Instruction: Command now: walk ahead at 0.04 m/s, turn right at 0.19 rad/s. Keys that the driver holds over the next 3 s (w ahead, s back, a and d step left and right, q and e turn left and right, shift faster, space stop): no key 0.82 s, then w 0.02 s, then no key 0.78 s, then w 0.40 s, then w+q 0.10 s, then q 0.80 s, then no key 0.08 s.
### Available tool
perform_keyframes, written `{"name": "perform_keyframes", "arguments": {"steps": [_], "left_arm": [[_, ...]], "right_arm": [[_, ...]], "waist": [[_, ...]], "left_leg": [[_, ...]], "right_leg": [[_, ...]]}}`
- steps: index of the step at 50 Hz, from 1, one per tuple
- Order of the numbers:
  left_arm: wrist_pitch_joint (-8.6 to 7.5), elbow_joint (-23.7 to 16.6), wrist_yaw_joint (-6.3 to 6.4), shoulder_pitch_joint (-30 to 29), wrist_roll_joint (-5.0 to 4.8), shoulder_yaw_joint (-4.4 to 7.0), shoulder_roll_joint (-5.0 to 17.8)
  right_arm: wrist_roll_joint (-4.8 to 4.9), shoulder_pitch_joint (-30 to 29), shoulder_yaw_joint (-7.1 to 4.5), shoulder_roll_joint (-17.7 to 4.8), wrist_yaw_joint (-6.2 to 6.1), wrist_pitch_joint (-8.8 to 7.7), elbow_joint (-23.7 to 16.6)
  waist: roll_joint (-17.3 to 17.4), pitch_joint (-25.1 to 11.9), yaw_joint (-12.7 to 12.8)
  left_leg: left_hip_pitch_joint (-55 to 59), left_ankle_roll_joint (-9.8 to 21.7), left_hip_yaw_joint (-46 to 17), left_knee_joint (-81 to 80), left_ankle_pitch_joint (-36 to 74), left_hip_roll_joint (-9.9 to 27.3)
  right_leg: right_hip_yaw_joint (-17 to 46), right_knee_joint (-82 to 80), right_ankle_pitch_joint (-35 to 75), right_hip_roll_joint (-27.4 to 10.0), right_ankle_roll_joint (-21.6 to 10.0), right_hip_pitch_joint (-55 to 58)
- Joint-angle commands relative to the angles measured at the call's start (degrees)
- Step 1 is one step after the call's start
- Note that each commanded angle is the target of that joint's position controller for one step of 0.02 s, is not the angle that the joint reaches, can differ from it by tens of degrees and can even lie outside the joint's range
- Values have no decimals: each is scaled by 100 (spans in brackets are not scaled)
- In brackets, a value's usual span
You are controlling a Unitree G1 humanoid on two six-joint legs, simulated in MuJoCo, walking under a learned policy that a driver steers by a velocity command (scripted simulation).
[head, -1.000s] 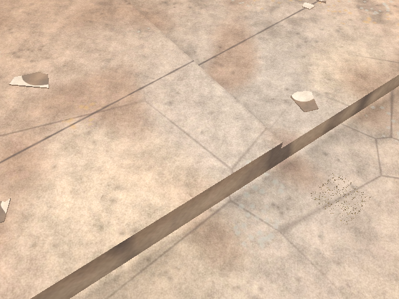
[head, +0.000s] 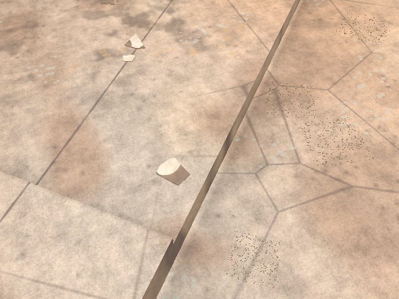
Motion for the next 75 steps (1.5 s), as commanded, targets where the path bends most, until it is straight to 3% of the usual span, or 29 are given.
{"name": "perform_keyframes", "arguments": {"steps": [1,3,4,5,6,7,8,10,13,14,15,23,41,42,45,52,75], "left_arm": [[-13,-167,10,183,31,126,755],[18,-124,39,41,-43,83,726],[17,-118,62,33,-92,42,644],[-27,-164,54,166,-122,-59,335],[-24,-114,52,475,-199,-108,135],[47,37,92,419,-118,-48,401],[76,58,93,267,-99,-40,435],[80,115,70,19,-97,-61,367],[46,299,61,-12,-65,-79,491],[43,401,70,-38,-95,-73,523],[40,497,71,-25,-140,-87,432],[-10,1022,127,-133,-119,-128,383],[-26,1685,156,36,-123,-257,202],[-24,1713,157,91,-118,-276,149],[-32,1748,160,79,-109,-291,107],[-70,1831,178,202,-129,-313,23],[-53,1899,217,440,-128,-323,-175]], "right_arm": [[70,112,-69,-416,-55,-100,-274],[83,427,-42,-330,-87,-136,-155],[45,588,-34,-348,-115,-194,-96],[-82,571,-61,-647,-153,-265,-130],[-87,24,-56,-949,-120,-299,-305],[-33,33,-5,-694,-61,-308,-234],[-22,-49,64,-513,-19,-341,-206],[-14,-80,83,-549,-34,-330,-93],[34,165,34,-709,-33,-319,26],[60,344,19,-689,-9,-315,82],[67,330,38,-611,-16,-305,171],[22,346,29,-520,-8,-270,548],[17,756,147,-291,-23,-251,1274],[8,806,154,-270,-20,-247,1307],[3,805,168,-217,-26,-245,1362],[14,993,189,-109,-46,-286,1506],[14,1221,193,100,-89,-293,1670]], "waist": [[-711,-382,-8],[-613,-341,-219],[-511,-356,-289],[126,-462,-134],[812,-337,241],[838,-420,52],[798,-357,58],[860,-239,54],[579,-388,-82],[399,-298,-221],[271,-184,-153],[-109,-38,-194],[-56,166,-198],[-34,53,-201],[-52,310,-201],[-93,199,-216],[-71,229,-212]], "left_leg": [[472,125,107,-707,-332,-178],[1195,202,187,-2045,290,-249],[1822,237,-27,-2848,1098,-38],[2267,403,-867,-3219,1527,815],[2143,901,-1757,-3165,3361,1705],[1531,1403,-1631,-2883,3928,1908],[1477,1363,-1374,-2871,3899,1629],[1590,887,-840,-2784,3222,1022],[1779,584,-707,-2665,2614,708],[1713,530,-677,-2782,2280,583],[1763,498,-601,-2824,1999,529],[1876,486,-478,-2732,1673,413],[1658,433,-486,-2852,1040,304],[1691,435,-491,-2923,547,268],[1539,432,-516,-2936,593,269],[1700,437,-448,-2781,1200,269],[1709,450,-432,-2689,1496,272]], "right_leg": [[1364,-171,2147,-1751,-708,513],[1367,79,2123,-1636,-493,397],[1370,160,1644,-1500,-239,103],[1102,509,735,-1180,61,-202],[388,700,-939,-417,271,-563],[93,1028,-1627,-479,311,103],[79,974,-1480,-505,316,253],[85,313,-516,-588,383,415],[219,-97,541,-855,513,727],[284,-21,645,-925,545,735],[326,-102,499,-924,550,582],[410,-395,620,-1055,461,516],[377,-474,261,-1117,388,398],[346,-503,-150,-1067,373,413],[351,-502,-42,-1070,373,289],[330,-425,346,-1115,379,348],[261,-294,470,-1129,409,344]]}}
Next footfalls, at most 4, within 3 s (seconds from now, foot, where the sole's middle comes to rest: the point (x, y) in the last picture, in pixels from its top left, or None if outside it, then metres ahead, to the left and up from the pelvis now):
0.10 left None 0.05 0.13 -0.78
2.36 left None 0.40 0.04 -0.78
3.00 right None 0.44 -0.15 -0.78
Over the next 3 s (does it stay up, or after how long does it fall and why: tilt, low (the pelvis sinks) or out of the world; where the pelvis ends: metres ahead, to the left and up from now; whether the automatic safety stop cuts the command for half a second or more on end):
stays up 0.35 -0.08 -0.01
